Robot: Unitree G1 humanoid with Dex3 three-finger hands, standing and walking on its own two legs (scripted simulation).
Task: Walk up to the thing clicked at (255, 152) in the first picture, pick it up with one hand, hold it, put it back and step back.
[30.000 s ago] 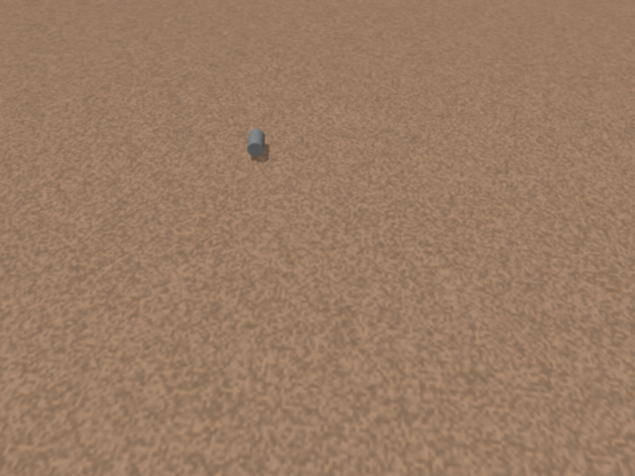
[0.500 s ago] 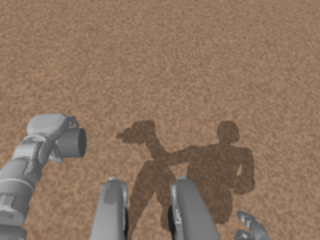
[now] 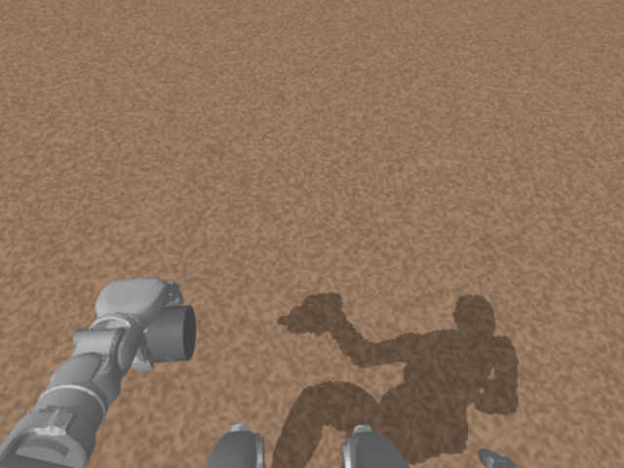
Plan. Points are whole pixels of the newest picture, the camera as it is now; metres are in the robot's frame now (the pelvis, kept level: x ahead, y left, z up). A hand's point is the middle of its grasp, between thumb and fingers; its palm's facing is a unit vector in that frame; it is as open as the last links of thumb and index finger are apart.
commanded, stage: lift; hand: left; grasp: from above
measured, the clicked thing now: (134, 335) +0.33 +0.26 -0.13
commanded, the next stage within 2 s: hold in 0.22 s
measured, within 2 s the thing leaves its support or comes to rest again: neither
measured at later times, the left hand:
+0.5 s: hand (138, 302) +0.34 +0.22 -0.02, palm faces -0.48 -0.04 -0.88, open 10.3 cm
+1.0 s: hand (134, 300) +0.33 +0.21 +0.01, palm faces -0.48 -0.03 -0.88, open 10.3 cm
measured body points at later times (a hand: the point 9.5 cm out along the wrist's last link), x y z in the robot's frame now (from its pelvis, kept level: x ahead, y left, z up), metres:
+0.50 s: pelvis +0.03 +0.00 +0.05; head +0.07 +0.00 +0.50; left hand +0.36 +0.22 +0.03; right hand +0.13 -0.27 -0.07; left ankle +0.05 +0.11 -0.66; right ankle +0.04 -0.14 -0.66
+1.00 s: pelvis +0.03 -0.01 +0.06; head +0.05 -0.02 +0.51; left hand +0.35 +0.21 +0.06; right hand +0.15 -0.27 -0.06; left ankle +0.05 +0.11 -0.66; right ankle +0.04 -0.14 -0.66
